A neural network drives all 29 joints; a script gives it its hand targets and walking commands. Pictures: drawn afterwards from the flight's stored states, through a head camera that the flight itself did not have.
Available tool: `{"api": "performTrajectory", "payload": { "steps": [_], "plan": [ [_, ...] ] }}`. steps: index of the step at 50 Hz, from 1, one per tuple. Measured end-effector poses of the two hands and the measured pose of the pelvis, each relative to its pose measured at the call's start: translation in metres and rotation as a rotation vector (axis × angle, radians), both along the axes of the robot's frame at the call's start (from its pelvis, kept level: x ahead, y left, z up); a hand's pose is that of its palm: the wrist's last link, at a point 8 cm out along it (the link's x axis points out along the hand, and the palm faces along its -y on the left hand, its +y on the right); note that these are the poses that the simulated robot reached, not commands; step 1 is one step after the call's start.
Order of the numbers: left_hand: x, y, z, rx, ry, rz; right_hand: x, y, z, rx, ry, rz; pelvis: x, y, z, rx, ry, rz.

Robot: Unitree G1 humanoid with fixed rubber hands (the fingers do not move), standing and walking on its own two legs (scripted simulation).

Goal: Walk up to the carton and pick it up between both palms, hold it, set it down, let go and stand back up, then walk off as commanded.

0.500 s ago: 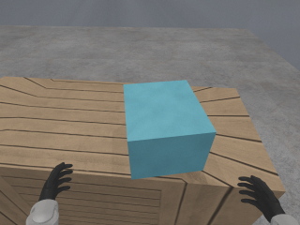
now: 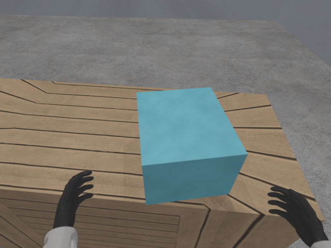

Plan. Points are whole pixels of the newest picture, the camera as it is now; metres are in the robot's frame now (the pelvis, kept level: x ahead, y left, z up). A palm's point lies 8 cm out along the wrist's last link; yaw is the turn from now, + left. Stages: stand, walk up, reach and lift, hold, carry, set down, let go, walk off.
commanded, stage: reach and lift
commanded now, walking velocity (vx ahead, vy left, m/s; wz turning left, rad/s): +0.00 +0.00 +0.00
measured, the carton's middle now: (180, 141) +0.44 -0.02 +0.02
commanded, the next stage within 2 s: none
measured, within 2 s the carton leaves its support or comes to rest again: neither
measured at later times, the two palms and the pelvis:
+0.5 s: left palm (75, 187) +0.24 +0.21 +0.09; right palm (296, 184) +0.27 -0.27 +0.08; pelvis +0.01 +0.00 +0.00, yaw +0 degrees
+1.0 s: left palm (83, 154) +0.30 +0.20 +0.12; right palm (284, 145) +0.35 -0.25 +0.12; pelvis -0.01 +0.00 +0.00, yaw +0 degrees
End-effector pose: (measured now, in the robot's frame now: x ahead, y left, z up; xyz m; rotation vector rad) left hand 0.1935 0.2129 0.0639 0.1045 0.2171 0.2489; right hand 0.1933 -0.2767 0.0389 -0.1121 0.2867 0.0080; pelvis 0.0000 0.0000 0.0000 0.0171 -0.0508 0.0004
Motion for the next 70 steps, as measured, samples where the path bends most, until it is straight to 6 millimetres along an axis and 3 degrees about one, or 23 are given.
{"api": "performTrajectory", "payload": {
  "steps": [7,16,27,37,45,51,58,65,70],
  "plan": [
    [0.000,0.001,-0.003,0.001,0.035,0.020,0.016,0.003,0.010,0.009,-0.026,0.012,-0.002,-0.001,0.000,0.000,-0.003,0.000],
    [0.026,-0.004,0.010,-0.002,0.033,0.008,0.056,0.011,0.029,0.033,-0.061,0.036,0.002,-0.001,0.001,0.001,0.007,0.000],
    [0.051,-0.007,0.031,-0.005,0.011,-0.009,0.083,0.012,0.047,0.039,-0.085,0.005,0.006,-0.001,0.001,0.000,0.010,0.000],
    [0.061,-0.007,0.045,-0.010,0.020,-0.017,0.103,0.017,0.067,0.056,-0.102,0.001,0.000,-0.001,0.001,0.000,-0.003,0.000],
    [0.089,-0.012,0.064,-0.013,0.007,-0.037,0.132,0.022,0.086,0.078,-0.104,0.001,-0.009,0.000,0.001,-0.001,0.018,-0.001],
    [0.113,-0.013,0.057,-0.021,0.067,-0.034,0.156,0.024,0.084,0.091,-0.054,-0.008,-0.008,0.000,0.001,0.000,0.041,0.000],
    [0.140,-0.018,0.067,-0.025,0.040,-0.051,0.184,0.031,0.094,0.089,-0.084,0.013,-0.001,0.000,0.001,-0.001,0.083,0.000],
    [0.155,-0.016,0.070,-0.036,0.057,-0.038,0.203,0.029,0.104,0.078,-0.075,0.010,0.002,-0.001,0.001,-0.001,0.092,0.000],
    [0.157,-0.014,0.076,-0.042,0.035,-0.031,0.209,0.038,0.113,0.076,-0.093,0.045,0.002,-0.001,0.001,-0.001,0.093,0.000]
  ]
}}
